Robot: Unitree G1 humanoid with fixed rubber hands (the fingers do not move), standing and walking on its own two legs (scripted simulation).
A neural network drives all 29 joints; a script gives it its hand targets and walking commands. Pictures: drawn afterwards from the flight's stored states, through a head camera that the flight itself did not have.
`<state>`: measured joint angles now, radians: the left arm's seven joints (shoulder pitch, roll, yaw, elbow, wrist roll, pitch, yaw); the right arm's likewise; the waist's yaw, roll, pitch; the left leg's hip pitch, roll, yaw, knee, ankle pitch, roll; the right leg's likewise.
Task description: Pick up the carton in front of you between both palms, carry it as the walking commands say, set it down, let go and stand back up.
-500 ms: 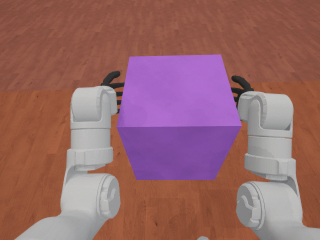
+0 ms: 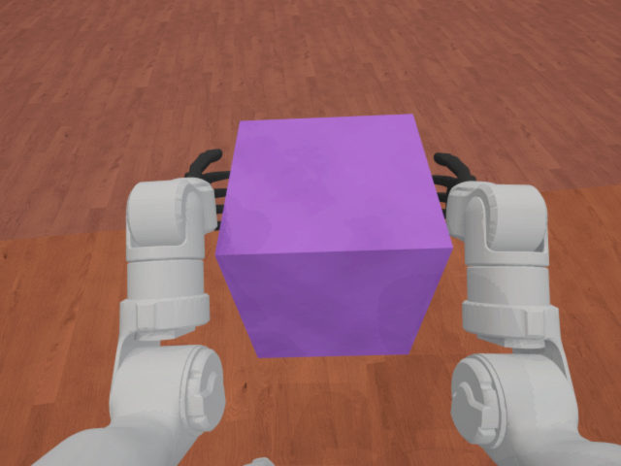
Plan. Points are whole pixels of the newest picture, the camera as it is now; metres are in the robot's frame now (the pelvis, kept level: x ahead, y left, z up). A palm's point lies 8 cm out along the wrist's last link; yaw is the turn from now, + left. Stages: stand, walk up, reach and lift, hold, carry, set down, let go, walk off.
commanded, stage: carry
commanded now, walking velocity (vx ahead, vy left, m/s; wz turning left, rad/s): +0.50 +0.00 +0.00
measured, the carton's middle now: (329, 245) +0.37 -0.01 +0.09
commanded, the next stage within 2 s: none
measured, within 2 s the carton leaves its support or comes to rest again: neither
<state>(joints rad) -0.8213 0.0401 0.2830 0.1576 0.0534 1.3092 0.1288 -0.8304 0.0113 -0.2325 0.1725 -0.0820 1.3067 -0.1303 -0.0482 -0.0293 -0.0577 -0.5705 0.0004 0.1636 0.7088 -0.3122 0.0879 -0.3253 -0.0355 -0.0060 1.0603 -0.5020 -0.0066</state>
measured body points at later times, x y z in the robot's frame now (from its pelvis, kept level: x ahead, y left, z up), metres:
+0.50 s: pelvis +0.29 -0.04 +0.04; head +0.31 -0.04 +0.49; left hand +0.66 +0.14 +0.18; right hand +0.68 -0.17 +0.18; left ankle +0.18 +0.08 -0.59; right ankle +0.37 -0.11 -0.68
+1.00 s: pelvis +0.57 +0.02 +0.07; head +0.60 +0.02 +0.52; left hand +0.97 +0.15 +0.21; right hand +0.95 -0.15 +0.21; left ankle +0.63 +0.09 -0.65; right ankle +0.51 -0.10 -0.55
